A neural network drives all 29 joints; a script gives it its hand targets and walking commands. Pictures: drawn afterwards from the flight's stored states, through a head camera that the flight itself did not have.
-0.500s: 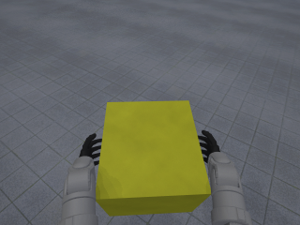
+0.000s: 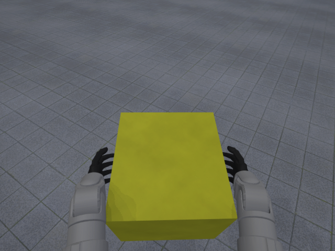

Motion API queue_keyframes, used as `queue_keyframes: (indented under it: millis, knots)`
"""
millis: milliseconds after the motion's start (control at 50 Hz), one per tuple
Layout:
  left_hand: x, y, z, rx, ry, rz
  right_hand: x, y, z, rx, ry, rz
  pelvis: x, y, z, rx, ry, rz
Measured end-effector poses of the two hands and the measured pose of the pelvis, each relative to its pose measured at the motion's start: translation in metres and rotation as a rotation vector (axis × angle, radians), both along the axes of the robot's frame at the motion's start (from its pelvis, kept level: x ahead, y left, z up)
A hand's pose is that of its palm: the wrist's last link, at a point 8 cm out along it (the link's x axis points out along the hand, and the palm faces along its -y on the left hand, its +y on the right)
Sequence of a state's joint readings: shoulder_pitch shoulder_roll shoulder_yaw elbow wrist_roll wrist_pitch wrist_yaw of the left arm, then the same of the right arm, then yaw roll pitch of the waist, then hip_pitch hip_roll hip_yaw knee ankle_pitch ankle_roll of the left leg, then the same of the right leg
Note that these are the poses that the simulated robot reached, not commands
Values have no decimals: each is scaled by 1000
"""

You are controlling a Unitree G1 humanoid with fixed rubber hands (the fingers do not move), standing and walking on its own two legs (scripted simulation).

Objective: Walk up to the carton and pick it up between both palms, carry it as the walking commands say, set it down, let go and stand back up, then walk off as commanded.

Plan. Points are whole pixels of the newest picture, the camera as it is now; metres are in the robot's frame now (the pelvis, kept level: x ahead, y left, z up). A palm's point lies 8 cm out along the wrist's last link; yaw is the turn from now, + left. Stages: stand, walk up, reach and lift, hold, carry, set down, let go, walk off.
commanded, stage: reach and lift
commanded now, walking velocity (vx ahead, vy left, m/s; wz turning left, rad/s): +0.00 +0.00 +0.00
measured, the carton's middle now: (167, 175) +0.34 -0.01 -0.03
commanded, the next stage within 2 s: hold in 0.66 s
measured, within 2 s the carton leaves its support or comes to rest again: neither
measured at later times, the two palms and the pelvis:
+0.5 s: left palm (94, 180) +0.28 +0.17 +0.04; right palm (238, 178) +0.28 -0.18 +0.04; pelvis +0.00 +0.01 +0.00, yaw +0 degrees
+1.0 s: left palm (93, 183) +0.27 +0.18 +0.04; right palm (239, 182) +0.27 -0.17 +0.04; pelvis +0.00 +0.00 +0.00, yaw +0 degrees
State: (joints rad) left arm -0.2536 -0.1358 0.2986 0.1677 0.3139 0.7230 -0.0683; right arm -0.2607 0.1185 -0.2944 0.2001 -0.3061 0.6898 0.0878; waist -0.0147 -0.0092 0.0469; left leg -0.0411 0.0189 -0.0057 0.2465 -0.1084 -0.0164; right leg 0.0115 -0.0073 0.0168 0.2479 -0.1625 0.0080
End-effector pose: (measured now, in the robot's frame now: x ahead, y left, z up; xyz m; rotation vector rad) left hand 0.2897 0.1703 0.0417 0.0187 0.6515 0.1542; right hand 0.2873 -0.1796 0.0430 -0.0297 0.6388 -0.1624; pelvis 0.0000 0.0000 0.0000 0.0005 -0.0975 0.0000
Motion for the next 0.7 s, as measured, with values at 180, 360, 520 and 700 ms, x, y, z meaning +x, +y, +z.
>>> queue_keyframes:
  millis: [180,360,520,700]
  knots:
    - [2,-1,0,-6,-6,-13,-4,-1,1,-1,-5,-18,2,4,0,1,5,-2]
    - [-2,3,-2,-8,-5,-5,-5,3,0,-1,-3,-12,1,6,0,2,2,-2]
    - [-6,5,-1,-5,-8,-4,-8,5,0,-2,-5,-10,0,7,0,3,-1,-1]
    - [-10,4,-1,-3,-8,-9,-15,4,-1,0,-5,-16,-1,7,0,4,-8,-2]
